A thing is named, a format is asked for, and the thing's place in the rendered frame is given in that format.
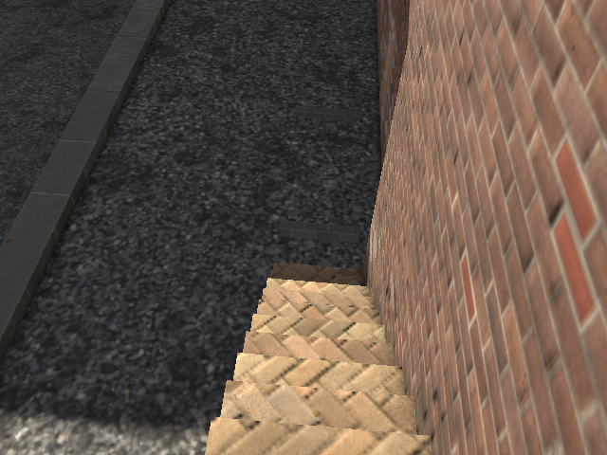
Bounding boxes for stairs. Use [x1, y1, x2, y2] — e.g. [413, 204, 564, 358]
[205, 262, 432, 455]

